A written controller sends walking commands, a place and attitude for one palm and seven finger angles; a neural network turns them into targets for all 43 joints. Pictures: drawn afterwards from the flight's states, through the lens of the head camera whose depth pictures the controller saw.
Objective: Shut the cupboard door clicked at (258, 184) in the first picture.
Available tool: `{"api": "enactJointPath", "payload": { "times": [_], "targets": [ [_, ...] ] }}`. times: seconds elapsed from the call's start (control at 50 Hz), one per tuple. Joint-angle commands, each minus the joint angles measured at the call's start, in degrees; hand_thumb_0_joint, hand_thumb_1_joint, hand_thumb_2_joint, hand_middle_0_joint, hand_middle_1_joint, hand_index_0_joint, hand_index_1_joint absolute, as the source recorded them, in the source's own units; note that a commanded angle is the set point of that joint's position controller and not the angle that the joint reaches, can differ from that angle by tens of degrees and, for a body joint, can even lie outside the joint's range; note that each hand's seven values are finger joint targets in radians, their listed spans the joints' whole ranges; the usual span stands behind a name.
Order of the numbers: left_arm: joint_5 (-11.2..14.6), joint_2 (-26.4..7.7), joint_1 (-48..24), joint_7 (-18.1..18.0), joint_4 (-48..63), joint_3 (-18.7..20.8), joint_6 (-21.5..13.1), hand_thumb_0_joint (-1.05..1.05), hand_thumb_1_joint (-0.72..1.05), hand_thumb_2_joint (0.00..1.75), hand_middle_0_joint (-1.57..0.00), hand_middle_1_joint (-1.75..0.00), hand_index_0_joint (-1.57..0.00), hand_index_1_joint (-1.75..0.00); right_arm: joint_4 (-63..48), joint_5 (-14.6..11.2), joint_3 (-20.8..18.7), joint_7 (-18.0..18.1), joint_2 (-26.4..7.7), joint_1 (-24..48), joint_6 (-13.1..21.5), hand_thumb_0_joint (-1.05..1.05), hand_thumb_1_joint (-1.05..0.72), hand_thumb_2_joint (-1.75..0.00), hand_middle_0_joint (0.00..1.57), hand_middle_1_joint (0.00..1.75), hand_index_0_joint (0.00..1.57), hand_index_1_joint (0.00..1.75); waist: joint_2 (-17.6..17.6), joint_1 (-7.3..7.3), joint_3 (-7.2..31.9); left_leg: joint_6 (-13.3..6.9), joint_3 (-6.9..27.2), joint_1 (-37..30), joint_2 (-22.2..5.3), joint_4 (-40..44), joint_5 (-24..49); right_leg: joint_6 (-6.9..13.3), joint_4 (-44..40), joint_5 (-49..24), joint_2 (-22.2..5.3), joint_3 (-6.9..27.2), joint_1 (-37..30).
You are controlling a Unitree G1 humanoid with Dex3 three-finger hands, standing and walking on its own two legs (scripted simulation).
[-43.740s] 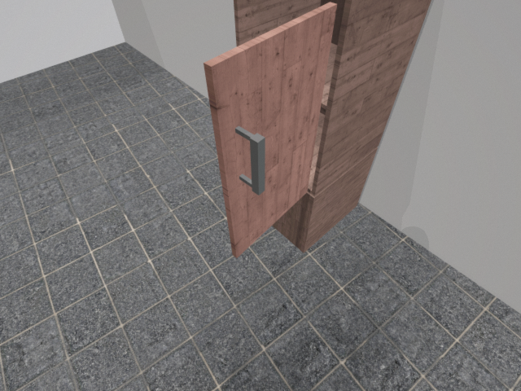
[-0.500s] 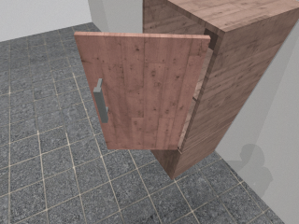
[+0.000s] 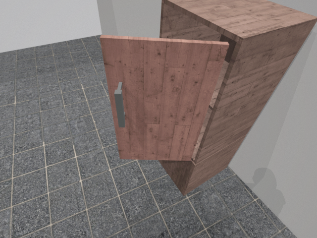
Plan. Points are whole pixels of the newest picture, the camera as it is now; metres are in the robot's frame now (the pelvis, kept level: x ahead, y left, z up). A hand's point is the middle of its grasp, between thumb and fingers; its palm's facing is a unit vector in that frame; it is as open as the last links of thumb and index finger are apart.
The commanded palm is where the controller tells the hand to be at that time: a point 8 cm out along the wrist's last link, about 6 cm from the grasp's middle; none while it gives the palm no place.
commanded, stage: shuffle to correct the standing spot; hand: left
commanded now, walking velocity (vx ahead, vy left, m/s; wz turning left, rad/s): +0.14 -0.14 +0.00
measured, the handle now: (121, 105) +0.50 +0.16 +0.04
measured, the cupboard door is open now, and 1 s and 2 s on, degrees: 58 58 58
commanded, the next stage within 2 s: come to a stop and stand still in 0.60 s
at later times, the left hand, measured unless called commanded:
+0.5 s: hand out of the picture -0.07 +0.14 -0.19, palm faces +0.02 -0.99 -0.10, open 7.4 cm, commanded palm none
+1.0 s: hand out of the picture +0.04 +0.13 -0.19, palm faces +0.07 -0.99 -0.09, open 7.4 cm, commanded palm none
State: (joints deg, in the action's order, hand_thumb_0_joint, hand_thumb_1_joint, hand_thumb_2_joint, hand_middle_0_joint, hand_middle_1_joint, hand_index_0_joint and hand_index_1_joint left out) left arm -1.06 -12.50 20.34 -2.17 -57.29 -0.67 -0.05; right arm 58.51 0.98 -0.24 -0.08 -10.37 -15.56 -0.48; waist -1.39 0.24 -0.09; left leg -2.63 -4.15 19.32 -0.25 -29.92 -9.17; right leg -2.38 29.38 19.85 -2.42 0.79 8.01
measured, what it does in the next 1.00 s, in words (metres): steps on the spot: left foot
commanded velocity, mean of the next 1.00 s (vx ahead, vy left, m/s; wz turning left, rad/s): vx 0.06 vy -0.10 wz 0.06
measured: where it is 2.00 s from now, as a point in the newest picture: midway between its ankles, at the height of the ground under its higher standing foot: outside the picture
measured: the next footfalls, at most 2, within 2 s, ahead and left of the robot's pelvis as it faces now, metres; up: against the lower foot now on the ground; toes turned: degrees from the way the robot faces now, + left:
left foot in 0.86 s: +0.11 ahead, +0.06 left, +0.00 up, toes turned +5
right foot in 1.24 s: +0.07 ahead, -0.18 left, +0.00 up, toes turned -2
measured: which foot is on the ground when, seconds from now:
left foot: down 0.00-0.62, up 0.64-0.84, down 0.86-1.00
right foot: down 0.00-0.94, up 0.96-1.00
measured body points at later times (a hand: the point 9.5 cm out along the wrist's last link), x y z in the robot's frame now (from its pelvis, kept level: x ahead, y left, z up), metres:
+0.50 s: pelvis +0.02 -0.01 -0.01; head +0.01 +0.02 +0.44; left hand -0.07 +0.19 -0.18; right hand +0.02 -0.24 -0.15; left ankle +0.08 +0.09 -0.73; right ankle -0.04 -0.15 -0.72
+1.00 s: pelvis +0.08 -0.01 +0.00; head +0.10 +0.03 +0.45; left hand +0.04 +0.18 -0.18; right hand +0.14 -0.24 -0.14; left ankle +0.11 +0.07 -0.73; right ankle +0.02 -0.14 -0.72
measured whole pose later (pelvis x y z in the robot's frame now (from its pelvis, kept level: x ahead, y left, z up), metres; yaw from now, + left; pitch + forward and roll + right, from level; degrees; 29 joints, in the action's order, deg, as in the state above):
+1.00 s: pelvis +0.08 -0.01 +0.00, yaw +1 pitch +0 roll -1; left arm -0.8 -6.9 19.9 -2.4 -61.5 -0.1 0.9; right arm 60.2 0.8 -0.4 2.9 -7.4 -11.6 1.4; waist -4.4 -1.2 -2.8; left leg -4.2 -8.7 17.6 -0.8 -31.3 -13.9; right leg -0.8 34.5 24.0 -3.0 -4.6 10.1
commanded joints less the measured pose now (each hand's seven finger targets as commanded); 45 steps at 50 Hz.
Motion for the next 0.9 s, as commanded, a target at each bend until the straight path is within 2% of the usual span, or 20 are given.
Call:
{"api": "enactJointPath", "payload": {
  "times": [0.0,0.12,0.22,0.3,0.34,0.38,0.42,0.44,0.46,0.5,0.54,0.56,0.58,0.6,0.62,0.68,0.76,0.8,0.84,0.88],
  "targets": [
    [-0.1,-4.1,5.2,-0.1,0.5,0.9,-0.7,0.0,0.9,0.9,-0.2,-0.3,-0.2,-0.3,-2.4,-0.3,-1.8,0.6,-7.5,0.0,1.5,0.0,-0.9,-0.9,0.2,0.3,0.2,0.3,1.9,-0.46,-2.7,0.3,9.6,-4.7,-6.0,11.1,-13.2,3.9,-7.1,1.6,-1.5,1.7,8.2],
    [-0.7,-2.7,10.1,0.7,-1.6,1.4,0.6,0.0,0.9,0.9,-0.2,-0.3,-0.2,-0.3,-1.4,0.2,-2.8,0.9,-8.9,-0.7,0.1,0.0,-0.9,-0.9,0.2,0.3,0.2,0.3,5.4,-1.11,-5.6,-0.7,11.9,0.6,-8.3,15.2,-28.6,4.7,-3.4,9.8,1.6,-1.9,9.3],
    [-0.5,-2.0,12.7,1.2,-2.5,1.8,0.3,0.0,0.9,0.9,-0.2,-0.3,-0.2,-0.3,-1.3,0.2,-3.0,1.3,-7.3,-0.7,0.3,0.0,-0.9,-0.9,0.2,0.3,0.2,0.3,2.3,-1.32,-5.1,-0.2,8.5,0.6,-6.6,9.7,-23.8,6.2,-7.1,10.5,0.2,1.8,9.9],
    [-0.2,-2.9,11.1,0.9,-2.3,2.1,-0.2,0.0,0.9,0.9,-0.2,-0.3,-0.2,-0.3,-1.6,0.0,-2.4,1.2,-3.8,-1.3,1.2,0.0,-0.9,-0.9,0.2,0.3,0.2,0.3,-6.1,-0.09,-7.0,0.9,1.6,2.1,-2.6,-2.9,-14.4,8.5,-12.9,13.6,-4.9,9.3,11.9],
    [-0.2,-2.6,10.2,0.8,-2.4,2.2,-0.5,0.0,0.9,0.9,-0.2,-0.3,-0.2,-0.3,-1.1,-0.2,-2.2,1.2,-2.8,-2.5,1.6,0.0,-0.9,-0.9,0.2,0.3,0.2,0.3,-5.4,0.87,-6.9,0.7,1.0,-0.2,-2.3,-3.8,-12.4,8.3,-11.2,11.1,-4.6,7.9,13.1],
    [-0.3,-1.5,9.6,1.0,-2.2,2.0,-0.3,0.0,0.9,0.9,-0.2,-0.3,-0.2,-0.3,-0.2,0.0,-2.4,1.3,-4.1,-4.9,2.1,0.0,-0.9,-0.9,0.2,0.3,0.2,0.3,0.8,1.73,-7.3,-0.3,5.2,-3.9,-5.2,1.4,-14.7,7.1,-5.3,9.5,-1.6,3.9,16.4],
    [-0.8,0.6,10.6,1.2,-1.9,1.9,-0.1,0.0,0.9,0.9,-0.2,-0.3,-0.2,-0.3,0.9,0.4,-3.7,1.6,-8.2,-8.9,1.9,0.0,-0.9,-0.9,0.2,0.3,0.2,0.3,12.1,2.28,-7.3,-4.1,18.8,-5.6,-13.9,13.8,-28.1,4.7,8.0,10.8,3.8,-4.4,20.1],
    [-1.1,1.1,9.6,1.3,-1.4,1.8,-0.1,0.0,0.9,0.9,-0.2,-0.3,-0.2,-0.3,1.1,0.4,-4.3,1.8,-9.4,-9.4,2.0,0.0,-0.9,-0.9,0.2,0.3,0.2,0.3,15.6,2.09,-8.1,-7.2,25.4,-5.3,-17.9,17.8,-30.4,4.5,15.1,9.6,3.6,-5.7,22.6],
    [-1.2,1.2,7.7,1.5,-0.8,2.0,-0.2,0.0,0.9,0.9,-0.2,-0.3,-0.2,-0.3,0.9,0.5,-4.3,1.8,-9.2,-9.2,2.3,0.0,-0.9,-0.9,0.2,0.3,0.2,0.3,13.5,2.04,-7.7,-9.4,27.0,-3.9,-19.5,19.0,-27.6,4.8,19.9,9.7,1.3,-3.9,22.9],
    [-0.9,2.4,7.3,1.8,-0.5,2.3,-0.7,0.0,0.9,0.9,-0.2,-0.3,-0.2,-0.3,0.3,0.6,-4.0,1.9,-8.1,-6.5,2.6,0.0,-0.9,-0.9,0.2,0.3,0.2,0.3,9.8,0.42,-4.8,-9.6,22.9,0.7,-18.9,17.8,-21.6,4.7,17.6,8.8,-1.0,-2.6,17.2],
    [-0.7,3.6,12.9,2.1,-2.7,2.6,-0.8,0.0,0.9,0.9,-0.2,-0.3,-0.2,-0.3,-0.4,0.5,-3.7,2.0,-7.0,-2.4,2.3,0.0,-0.9,-0.9,0.2,0.3,0.2,0.3,6.8,-3.12,-2.5,-6.3,15.4,8.4,-14.2,13.4,-21.6,4.3,4.5,2.9,1.1,-5.7,2.8],
    [-0.8,2.7,16.5,2.0,-4.2,3.1,-0.8,0.0,0.9,0.9,-0.2,-0.3,-0.2,-0.3,-0.7,0.4,-3.6,1.9,-5.8,-1.3,2.0,0.0,-0.9,-0.9,0.2,0.3,0.2,0.3,1.7,-4.97,-3.1,-3.8,11.0,15.6,-10.2,7.6,-24.9,4.5,-2.6,1.8,1.5,-4.7,-5.0],
    [-1.2,-0.4,19.2,1.4,-4.7,3.9,-0.9,0.0,0.9,0.9,-0.2,-0.3,-0.2,-0.3,-2.1,0.0,-3.1,1.6,-2.4,0.4,1.6,0.0,-0.9,-0.9,0.2,0.3,0.2,0.3,-9.9,-6.36,-5.4,-0.5,3.4,24.5,-2.3,-6.1,-25.2,7.4,-13.5,14.3,-7.1,8.2,-7.1],
    [-1.0,-3.5,18.3,0.5,-3.7,4.3,-0.8,0.0,0.9,0.9,-0.2,-0.3,-0.2,-0.3,-4.4,-0.2,-2.7,1.1,0.3,3.1,1.4,0.0,-0.9,-0.9,0.2,0.3,0.2,0.3,-17.5,-6.31,-7.1,0.6,-2.1,25.3,0.5,-20.4,-20.9,11.6,-23.8,24.5,-18.2,20.9,-1.8],
    [-0.5,-2.8,14.7,0.2,-2.8,3.9,-1.5,0.0,0.9,0.9,-0.2,-0.3,-0.2,-0.3,-4.7,0.2,-3.1,0.8,-0.9,4.5,1.3,0.0,-0.9,-0.9,0.2,0.3,0.2,0.3,-10.5,-4.37,-8.8,-0.1,1.8,23.4,-1.6,-28.7,-18.1,13.3,-24.7,22.9,-19.0,21.5,4.2],
    [-0.9,0.7,7.2,-0.4,-1.5,2.9,-3.0,0.0,0.9,0.9,-0.2,-0.3,-0.2,-0.3,-3.0,0.4,-3.1,-0.2,0.5,0.2,1.0,0.0,-0.9,-0.9,0.2,0.3,0.2,0.3,-5.4,0.01,-10.1,0.4,1.6,20.2,-3.9,-31.5,-11.7,13.0,-19.9,3.7,-14.4,7.5,5.9],
    [-0.9,0.0,7.3,-0.2,-2.2,2.4,-2.5,0.0,0.9,0.9,-0.2,-0.3,-0.2,-0.3,-1.8,-0.2,-1.3,0.3,4.2,-0.9,1.8,0.0,-0.9,-0.9,0.2,0.3,0.2,0.3,-3.8,-0.72,-5.4,1.8,-3.0,4.5,-1.4,-7.8,-8.7,10.9,-10.8,-23.6,-10.8,-1.3,4.0],
    [0.0,0.7,6.6,-0.1,-3.0,1.9,-2.0,0.0,0.9,0.9,-0.2,-0.3,-0.2,-0.3,0.5,-0.2,-0.8,0.9,2.7,-4.9,2.6,0.0,-0.9,-0.9,0.2,0.3,0.2,0.3,-3.4,0.34,-2.1,2.0,-1.4,-7.5,-2.2,4.0,5.1,6.8,-4.1,-23.2,-6.6,-4.2,5.5],
    [0.0,3.5,10.4,-0.4,-2.9,1.2,-1.2,0.0,0.9,0.9,-0.2,-0.3,-0.2,-0.3,0.6,-0.4,-1.6,1.9,-4.4,-6.5,3.2,0.0,-0.9,-0.9,0.2,0.3,0.2,0.3,5.2,-1.51,3.0,-3.4,10.7,-14.1,-15.1,3.8,32.9,2.0,-1.5,-5.8,-3.1,-5.4,7.1],
    [0.1,3.3,9.0,-0.8,-3.9,1.3,-0.2,0.0,0.9,0.9,-0.2,-0.3,-0.2,-0.3,1.2,-0.5,-1.3,2.8,-5.3,-4.0,2.6,0.0,-0.9,-0.9,0.2,0.3,0.2,0.3,10.4,-1.2,0.3,-5.6,11.8,-11.5,-15.5,6.1,39.9,1.6,-0.4,-1.6,-1.4,-6.0,5.6]
  ]
}}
